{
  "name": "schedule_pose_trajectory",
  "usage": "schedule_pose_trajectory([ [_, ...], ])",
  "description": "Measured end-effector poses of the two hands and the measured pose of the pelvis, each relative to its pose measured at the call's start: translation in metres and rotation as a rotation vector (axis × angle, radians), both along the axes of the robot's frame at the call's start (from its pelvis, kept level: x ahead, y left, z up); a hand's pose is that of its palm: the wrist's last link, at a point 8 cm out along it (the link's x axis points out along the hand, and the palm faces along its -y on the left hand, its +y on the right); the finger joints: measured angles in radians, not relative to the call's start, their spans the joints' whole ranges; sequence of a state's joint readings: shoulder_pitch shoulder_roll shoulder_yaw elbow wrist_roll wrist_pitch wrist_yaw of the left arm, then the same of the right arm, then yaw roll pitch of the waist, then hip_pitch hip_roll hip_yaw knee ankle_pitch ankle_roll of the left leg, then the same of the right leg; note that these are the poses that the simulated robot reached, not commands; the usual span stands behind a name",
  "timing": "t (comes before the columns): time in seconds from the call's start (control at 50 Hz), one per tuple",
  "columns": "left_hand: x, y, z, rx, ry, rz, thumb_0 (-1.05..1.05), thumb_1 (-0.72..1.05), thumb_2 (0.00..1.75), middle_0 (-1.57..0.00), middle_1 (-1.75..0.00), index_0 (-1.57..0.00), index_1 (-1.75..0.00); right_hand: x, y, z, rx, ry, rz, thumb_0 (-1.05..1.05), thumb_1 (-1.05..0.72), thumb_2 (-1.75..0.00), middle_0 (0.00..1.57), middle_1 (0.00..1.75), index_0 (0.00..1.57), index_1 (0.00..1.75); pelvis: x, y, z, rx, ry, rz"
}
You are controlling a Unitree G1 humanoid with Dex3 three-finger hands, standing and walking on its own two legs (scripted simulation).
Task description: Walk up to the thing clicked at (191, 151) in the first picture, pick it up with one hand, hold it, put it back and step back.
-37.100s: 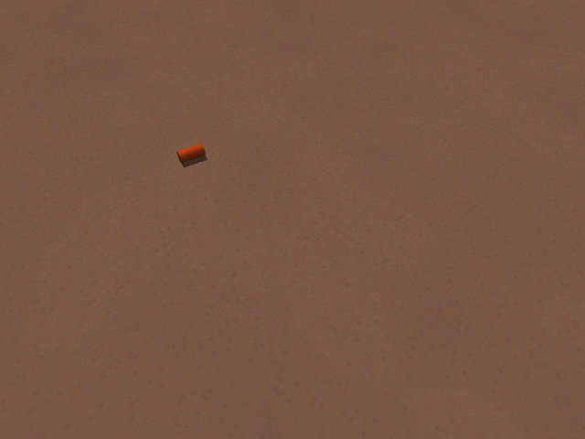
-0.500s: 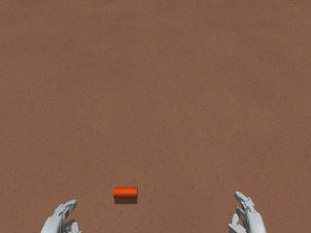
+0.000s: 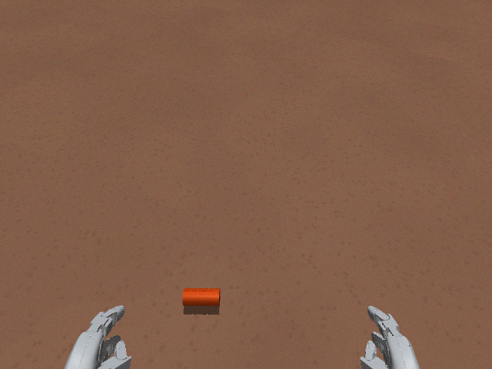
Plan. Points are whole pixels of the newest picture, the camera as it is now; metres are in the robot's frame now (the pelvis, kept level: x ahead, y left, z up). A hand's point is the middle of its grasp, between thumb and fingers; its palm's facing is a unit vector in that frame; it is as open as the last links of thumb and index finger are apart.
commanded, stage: stand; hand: left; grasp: from above
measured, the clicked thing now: (201, 296) +0.50 +0.14 -0.69
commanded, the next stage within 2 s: none
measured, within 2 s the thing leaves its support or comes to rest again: neither
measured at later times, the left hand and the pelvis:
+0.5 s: hand out of the picture +0.05 +0.23 -0.11, palm faces +0.04 -0.95 -0.30, open 7.4 cm; pelvis +0.00 +0.01 +0.06, yaw +0 degrees
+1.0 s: hand out of the picture +0.05 +0.24 -0.10, palm faces +0.02 -0.94 -0.33, open 7.4 cm; pelvis -0.01 +0.00 +0.06, yaw +0 degrees
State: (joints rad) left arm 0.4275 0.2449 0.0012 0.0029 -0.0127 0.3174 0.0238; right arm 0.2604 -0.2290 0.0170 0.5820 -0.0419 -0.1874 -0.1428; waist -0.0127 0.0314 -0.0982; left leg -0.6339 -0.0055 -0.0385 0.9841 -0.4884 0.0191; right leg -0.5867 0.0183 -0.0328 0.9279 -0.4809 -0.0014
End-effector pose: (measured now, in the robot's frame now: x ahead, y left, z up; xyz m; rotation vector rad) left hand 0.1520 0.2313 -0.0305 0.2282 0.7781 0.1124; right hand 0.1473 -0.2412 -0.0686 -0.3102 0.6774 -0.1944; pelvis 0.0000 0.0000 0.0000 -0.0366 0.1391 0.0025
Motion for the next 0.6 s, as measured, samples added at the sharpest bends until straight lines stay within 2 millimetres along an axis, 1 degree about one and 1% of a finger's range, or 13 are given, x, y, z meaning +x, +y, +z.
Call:
schedule_pose_trajectory([
  [0.04,0.000,0.007,-0.012,0.038,0.013,-0.005,0.01,0.90,0.89,-0.20,-0.30,-0.20,-0.30,-0.004,-0.003,-0.009,-0.015,0.127,0.064,0.01,-0.90,-0.90,0.20,0.30,0.20,0.30,-0.003,0.000,0.006,0.013,-0.037,-0.004],
  [0.1,-0.008,0.019,-0.023,0.065,0.072,0.009,0.01,0.90,0.89,-0.20,-0.30,-0.20,-0.30,-0.014,-0.012,-0.012,0.004,0.240,0.068,0.01,-0.90,-0.90,0.21,0.30,0.21,0.30,-0.005,-0.001,0.016,0.030,-0.075,-0.007],
  [0.18,-0.030,0.033,-0.032,0.078,0.163,0.052,0.01,0.90,0.89,-0.20,-0.30,-0.20,-0.30,-0.030,-0.022,-0.008,0.022,0.312,0.020,0.01,-0.90,-0.90,0.21,0.30,0.21,0.30,-0.004,0.000,0.027,0.037,-0.108,-0.007],
  [0.26,-0.055,0.043,-0.038,0.078,0.258,0.092,0.01,0.90,0.89,-0.20,-0.30,-0.20,-0.30,-0.047,-0.029,-0.004,0.022,0.375,-0.023,0.01,-0.90,-0.90,0.21,0.30,0.21,0.30,-0.002,0.001,0.036,0.034,-0.133,-0.005],
  [0.36,-0.084,0.046,-0.042,0.063,0.364,0.128,0.01,0.90,0.89,-0.20,-0.30,-0.20,-0.30,-0.066,-0.029,-0.001,0.028,0.446,-0.064,0.01,-0.90,-0.90,0.20,0.30,0.20,0.30,0.001,0.004,0.047,0.032,-0.159,-0.005],
  [0.44,-0.102,0.045,-0.043,0.050,0.425,0.147,0.01,0.90,0.89,-0.20,-0.30,-0.20,-0.30,-0.078,-0.027,0.000,0.038,0.488,-0.086,0.01,-0.90,-0.90,0.20,0.30,0.20,0.30,0.001,0.006,0.053,0.033,-0.178,-0.006],
  [0.52,-0.113,0.045,-0.042,0.044,0.466,0.156,0.01,0.90,0.89,-0.20,-0.30,-0.20,-0.30,-0.086,-0.024,0.000,0.048,0.516,-0.102,0.01,-0.90,-0.90,0.20,0.30,0.20,0.30,0.000,0.007,0.057,0.035,-0.193,-0.007],
  [0.6,-0.118,0.047,-0.040,0.046,0.483,0.160,0.01,0.90,0.89,-0.20,-0.30,-0.20,-0.30,-0.092,-0.023,-0.001,0.055,0.533,-0.110,0.01,-0.90,-0.90,0.20,0.30,0.20,0.30,-0.002,0.008,0.059,0.036,-0.201,-0.007],
])
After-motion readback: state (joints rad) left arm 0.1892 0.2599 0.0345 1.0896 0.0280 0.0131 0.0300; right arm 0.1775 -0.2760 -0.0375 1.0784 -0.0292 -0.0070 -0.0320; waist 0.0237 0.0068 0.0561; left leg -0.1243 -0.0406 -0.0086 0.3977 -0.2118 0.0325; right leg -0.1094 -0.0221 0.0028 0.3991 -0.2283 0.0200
